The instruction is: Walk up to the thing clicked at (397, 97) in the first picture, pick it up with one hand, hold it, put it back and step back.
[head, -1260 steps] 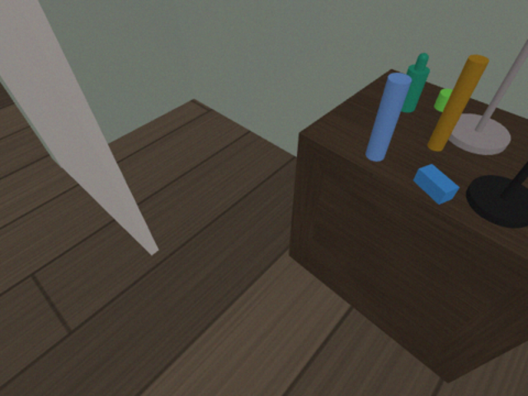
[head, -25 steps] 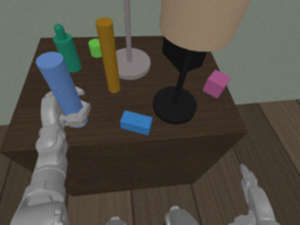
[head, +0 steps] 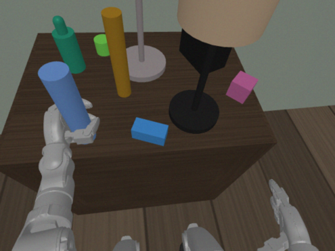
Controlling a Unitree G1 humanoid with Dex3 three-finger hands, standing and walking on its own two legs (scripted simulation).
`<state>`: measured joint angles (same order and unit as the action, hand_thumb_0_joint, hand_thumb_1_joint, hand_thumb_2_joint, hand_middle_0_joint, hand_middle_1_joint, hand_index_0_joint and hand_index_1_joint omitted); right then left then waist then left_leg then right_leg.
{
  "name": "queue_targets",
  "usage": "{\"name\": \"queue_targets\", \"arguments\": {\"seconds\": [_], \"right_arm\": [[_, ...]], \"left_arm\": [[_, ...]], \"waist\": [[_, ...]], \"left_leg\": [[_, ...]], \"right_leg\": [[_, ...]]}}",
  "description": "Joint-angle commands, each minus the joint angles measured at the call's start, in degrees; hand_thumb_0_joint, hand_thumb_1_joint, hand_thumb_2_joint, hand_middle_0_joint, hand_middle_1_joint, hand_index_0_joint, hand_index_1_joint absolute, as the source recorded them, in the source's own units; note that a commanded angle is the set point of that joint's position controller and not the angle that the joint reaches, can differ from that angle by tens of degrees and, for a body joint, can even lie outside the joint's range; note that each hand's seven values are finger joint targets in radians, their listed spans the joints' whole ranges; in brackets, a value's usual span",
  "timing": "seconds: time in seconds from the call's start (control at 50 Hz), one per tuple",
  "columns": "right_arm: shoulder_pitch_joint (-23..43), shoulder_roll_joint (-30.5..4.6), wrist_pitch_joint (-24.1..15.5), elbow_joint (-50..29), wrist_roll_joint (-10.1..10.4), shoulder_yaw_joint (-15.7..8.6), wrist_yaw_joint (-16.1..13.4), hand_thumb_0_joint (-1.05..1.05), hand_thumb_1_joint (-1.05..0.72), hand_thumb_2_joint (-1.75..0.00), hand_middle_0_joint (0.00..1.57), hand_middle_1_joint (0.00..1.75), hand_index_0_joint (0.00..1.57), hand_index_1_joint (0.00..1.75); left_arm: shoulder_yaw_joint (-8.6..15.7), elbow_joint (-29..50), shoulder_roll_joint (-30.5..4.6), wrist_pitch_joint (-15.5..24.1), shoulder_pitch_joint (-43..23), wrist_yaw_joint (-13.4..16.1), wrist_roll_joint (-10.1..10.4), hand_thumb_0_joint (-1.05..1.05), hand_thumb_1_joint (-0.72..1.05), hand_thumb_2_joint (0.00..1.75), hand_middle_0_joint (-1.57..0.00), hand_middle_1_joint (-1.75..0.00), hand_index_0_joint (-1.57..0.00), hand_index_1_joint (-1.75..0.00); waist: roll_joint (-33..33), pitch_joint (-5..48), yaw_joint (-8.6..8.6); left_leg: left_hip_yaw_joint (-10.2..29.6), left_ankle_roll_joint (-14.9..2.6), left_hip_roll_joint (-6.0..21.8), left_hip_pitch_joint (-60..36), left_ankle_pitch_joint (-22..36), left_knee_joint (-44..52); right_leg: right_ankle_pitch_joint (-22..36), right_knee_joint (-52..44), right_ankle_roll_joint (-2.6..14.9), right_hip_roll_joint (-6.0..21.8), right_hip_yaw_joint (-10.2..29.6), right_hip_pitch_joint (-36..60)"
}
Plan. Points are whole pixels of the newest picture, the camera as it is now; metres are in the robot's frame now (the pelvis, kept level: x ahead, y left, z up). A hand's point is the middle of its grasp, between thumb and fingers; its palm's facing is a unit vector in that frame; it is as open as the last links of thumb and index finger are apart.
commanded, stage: open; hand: left
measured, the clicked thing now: (73, 110) +0.43 +0.18 +0.09
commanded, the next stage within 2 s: withdraw in 0.46 s
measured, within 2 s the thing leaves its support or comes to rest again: neither
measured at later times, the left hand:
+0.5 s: hand (84, 121) +0.43 +0.17 +0.04, palm faces +0.09 -1.00 +0.01, open 13.8 cm
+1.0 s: hand (35, 94) +0.44 +0.24 +0.13, palm faces +0.13 -0.99 -0.02, open 17.3 cm
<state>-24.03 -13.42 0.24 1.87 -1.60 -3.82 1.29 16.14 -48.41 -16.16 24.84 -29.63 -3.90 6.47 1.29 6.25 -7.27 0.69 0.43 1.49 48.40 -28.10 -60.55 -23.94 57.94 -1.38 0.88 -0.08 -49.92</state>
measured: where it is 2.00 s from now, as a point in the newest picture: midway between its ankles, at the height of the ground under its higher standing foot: outside the picture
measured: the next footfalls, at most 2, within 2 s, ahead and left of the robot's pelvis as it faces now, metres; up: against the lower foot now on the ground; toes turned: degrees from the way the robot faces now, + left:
none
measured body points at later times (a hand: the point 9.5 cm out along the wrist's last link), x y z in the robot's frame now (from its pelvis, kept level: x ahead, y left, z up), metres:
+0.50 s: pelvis +0.00 +0.00 +0.00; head +0.08 +0.03 +0.44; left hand +0.42 +0.22 +0.04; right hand +0.15 -0.26 -0.01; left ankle +0.01 +0.12 -0.67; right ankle +0.04 -0.14 -0.67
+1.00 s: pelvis +0.01 +0.00 +0.02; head +0.06 +0.02 +0.47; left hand +0.43 +0.29 +0.14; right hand +0.16 -0.27 -0.01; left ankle +0.01 +0.12 -0.67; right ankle +0.04 -0.14 -0.67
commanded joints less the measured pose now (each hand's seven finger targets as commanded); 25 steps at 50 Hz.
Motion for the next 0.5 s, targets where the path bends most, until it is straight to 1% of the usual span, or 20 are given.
{"name": "queue_targets", "arguments": {"seconds": [0.0,0.04,0.06,0.08,0.12,0.16,0.2,0.22,0.24,0.26,0.28,0.3,0.32,0.34,0.36,0.38,0.42,0.44,0.46,0.48], "right_arm": [[-2.2,-7.33,-2.89,-10.33,0.55,-4.22,-0.83,0.0,0.51,-0.05,0.05,0.05,0.05,0.05],[-1.1,-7.93,-2.75,-10.2,0.61,-4.55,-0.93,0.0,0.51,-0.04,0.05,0.05,0.05,0.05],[-1.49,-7.87,-2.73,-10.73,0.37,-4.09,-0.82,0.0,0.51,-0.04,0.05,0.05,0.05,0.05],[-0.45,-7.86,-2.62,-11.37,0.51,-4.45,-0.83,0.0,0.52,-0.05,0.05,0.05,0.05,0.05],[-1.15,-8.26,-2.33,-10.92,0.51,-5.06,-0.9,0.0,0.52,-0.05,0.05,0.05,0.05,0.05],[-0.81,-8.05,-2.3,-11.09,0.56,-4.76,-0.84,0.0,0.51,-0.05,0.05,0.05,0.05,0.05],[-1.38,-8.32,-2.24,-11.59,0.69,-4.78,-0.99,0.0,0.52,-0.05,0.05,0.05,0.05,0.05],[-1.5,-7.59,-2.16,-11.62,0.6,-4.25,-0.88,0.0,0.52,-0.05,0.05,0.05,0.05,0.05],[-1.66,-7.83,-2.08,-10.69,0.54,-4.7,-0.84,0.0,0.52,-0.05,0.05,0.05,0.05,0.05],[-2.11,-8.4,-1.99,-11.21,0.58,-5.09,-0.9,0.0,0.52,-0.05,0.05,0.05,0.05,0.05],[-2.02,-8.5,-2.08,-11.78,0.66,-5.16,-0.86,0.0,0.52,-0.05,0.05,0.05,0.05,0.05],[-1.6,-8.04,-2.0,-11.58,0.68,-4.56,-0.91,0.0,0.52,-0.05,0.05,0.05,0.05,0.05],[-1.7,-8.25,-1.82,-11.54,0.7,-4.86,-0.92,0.0,0.52,-0.05,0.05,0.05,0.05,0.05],[-0.82,-7.88,-1.84,-11.11,0.58,-4.37,-0.83,0.0,0.52,-0.05,0.05,0.05,0.05,0.05],[-1.11,-8.43,-2.0,-11.28,0.7,-5.03,-0.85,0.0,0.52,-0.05,0.05,0.05,0.05,0.05],[-1.63,-8.22,-1.89,-11.64,0.58,-4.81,-0.81,0.0,0.52,-0.05,0.05,0.05,0.05,0.05],[-1.11,-8.19,-1.83,-12.14,0.58,-4.67,-0.76,0.0,0.52,-0.05,0.05,0.05,0.05,0.05],[-1.38,-8.41,-1.69,-11.7,0.65,-4.85,-0.82,0.0,0.52,-0.05,0.05,0.05,0.05,0.05],[-1.49,-8.23,-1.66,-12.03,0.72,-4.81,-0.96,0.0,0.52,-0.05,0.05,0.05,0.05,0.05],[-1.71,-8.22,-1.64,-11.83,0.59,-4.81,-0.91,0.0,0.52,-0.05,0.05,0.05,0.05,0.05]], "left_arm": [[0.7,10.43,-8.39,4.6,-21.26,-0.23,1.24,0.0,0.11,0.84,-1.17,-1.09,-1.2,-1.07],[1.74,11.13,-10.74,4.83,-21.88,-0.08,0.78,0.0,-0.01,0.68,-1.1,-0.99,-1.13,-0.97],[0.95,10.91,-9.76,4.64,-22.09,-0.12,0.4,0.0,-0.06,0.61,-1.07,-0.94,-1.1,-0.91],[0.52,12.59,-9.72,4.86,-23.72,-0.12,0.44,0.0,-0.14,0.63,-0.99,-0.87,-1.02,-0.86],[1.93,11.24,-10.47,4.72,-22.33,0.04,0.68,0.0,-0.21,0.52,-0.88,-0.76,-0.89,-0.75],[-0.1,7.2,-7.72,4.09,-20.26,-0.19,0.52,0.0,-0.3,0.41,-0.77,-0.64,-0.78,-0.63],[2.26,12.74,-11.76,4.72,-23.55,0.31,0.6,0.0,-0.33,0.36,-0.7,-0.56,-0.71,-0.56],[0.37,9.67,-8.57,4.32,-22.35,0.06,0.61,0.0,-0.35,0.35,-0.66,-0.54,-0.67,-0.53],[1.39,13.1,-10.2,4.76,-23.72,0.11,0.81,0.0,-0.36,0.33,-0.64,-0.51,-0.64,-0.5],[1.62,11.41,-10.26,4.39,-22.19,0.17,0.73,0.0,-0.37,0.31,-0.62,-0.49,-0.63,-0.48],[0.45,7.95,-8.13,3.82,-19.65,-0.01,0.5,0.0,-0.37,0.32,-0.59,-0.47,-0.59,-0.47],[0.54,11.03,-8.83,4.19,-21.86,0.05,0.49,0.0,-0.38,0.3,-0.56,-0.44,-0.56,-0.44],[1.78,12.29,-10.67,4.35,-22.99,0.31,0.61,0.0,-0.38,0.28,-0.53,-0.41,-0.53,-0.41],[1.06,9.44,-8.93,4.12,-21.15,0.19,0.58,0.0,-0.42,0.25,-0.48,-0.36,-0.48,-0.36],[0.91,11.39,-9.4,4.17,-22.09,0.2,0.58,0.0,-0.43,0.23,-0.45,-0.34,-0.45,-0.34],[1.04,11.98,-9.84,4.28,-23.56,0.35,0.48,0.0,-0.46,0.21,-0.43,-0.32,-0.43,-0.32],[0.24,9.5,-7.85,4.06,-20.79,0.28,0.53,0.0,-0.48,0.16,-0.36,-0.25,-0.36,-0.25],[1.29,11.22,-10.41,4.23,-22.17,0.41,0.27,0.0,-0.51,0.15,-0.34,-0.23,-0.34,-0.23],[1.5,13.07,-11.14,4.54,-23.51,0.49,0.46,0.0,-0.52,0.13,-0.31,-0.2,-0.31,-0.2],[0.99,11.14,-9.65,4.4,-22.9,0.42,0.58,0.0,-0.54,0.11,-0.29,-0.19,-0.29,-0.19]], "waist": [[-3.08,23.04,-0.39],[-4.79,22.2,0.02],[-4.52,23.34,0.07],[-4.88,23.68,-0.16],[-4.37,22.97,0.38],[-3.07,21.11,-0.68],[-4.15,22.63,0.08],[-3.95,22.62,-0.32],[-6.17,23.47,0.18],[-4.87,23.9,0.1],[-2.92,22.77,-0.34],[-3.99,22.75,-0.33],[-4.5,23.39,0.02],[-4.67,22.38,0.32],[-5.44,22.86,0.18],[-5.25,23.72,-0.18],[-3.65,22.86,-0.01],[-4.73,23.32,0.45],[-5.4,24.0,0.1],[-4.45,23.22,-0.15]], "left_leg": [[-0.4,-0.72,-1.28,-10.79,15.55,8.0],[-0.31,-0.5,-1.22,-10.7,15.49,8.03],[-0.09,-0.41,-1.08,-11.45,16.03,8.0],[-0.26,-0.52,-1.26,-11.09,14.59,8.05],[-0.21,-0.4,-1.35,-10.13,13.82,8.42],[-0.18,-0.63,-1.2,-9.28,11.88,8.5],[-0.58,-0.71,-1.46,-10.13,10.94,8.73],[-0.34,-0.48,-1.35,-10.2,11.93,8.7],[-0.18,-0.21,-1.27,-11.08,13.95,8.49],[-0.04,-0.25,-1.14,-11.94,15.36,8.27],[0.08,-0.37,-0.96,-11.31,15.8,8.1],[-0.18,-0.4,-1.12,-10.84,15.17,7.98],[-0.17,-0.38,-1.23,-10.6,15.3,8.1],[0.16,-0.04,-0.95,-10.66,15.46,8.36],[0.23,0.06,-0.8,-11.8,15.27,8.43],[0.19,-0.12,-0.94,-11.45,15.18,8.12],[0.26,-0.02,-0.86,-10.78,16.3,8.24],[-0.07,-0.3,-1.22,-10.61,14.72,8.08],[-0.27,-0.25,-1.22,-11.45,14.91,8.12],[-0.05,-0.15,-1.11,-10.81,15.17,8.18]], "right_leg": [[15.03,-6.51,2.11,-1.07,-0.73,13.91],[14.32,-6.39,2.25,-1.04,-0.8,12.86],[14.45,-6.12,2.38,-1.11,-0.92,12.54],[13.64,-6.27,2.32,-1.02,-0.69,12.62],[13.01,-6.26,2.37,-1.05,-0.9,13.1],[11.47,-6.61,2.23,-1.14,-0.84,11.82],[11.06,-6.97,2.1,-1.1,-0.52,12.94],[11.47,-6.56,2.29,-1.19,-0.86,12.37],[12.73,-6.1,2.45,-1.23,-1.05,12.35],[13.71,-5.88,2.41,-1.3,-1.23,12.46],[13.9,-5.84,2.37,-1.44,-1.25,11.84],[13.83,-5.79,2.34,-1.37,-1.0,11.78],[13.93,-5.83,2.37,-1.27,-0.96,12.5],[13.03,-5.53,2.59,-1.42,-1.37,11.36],[12.62,-5.47,2.66,-1.46,-1.4,10.82],[12.98,-5.58,2.53,-1.35,-1.22,11.3],[13.77,-5.31,2.58,-1.41,-1.47,11.81],[13.14,-5.75,2.38,-1.24,-0.92,12.2],[13.47,-5.69,2.38,-1.22,-0.9,12.82],[13.46,-5.53,2.44,-1.33,-1.18,12.5]]}}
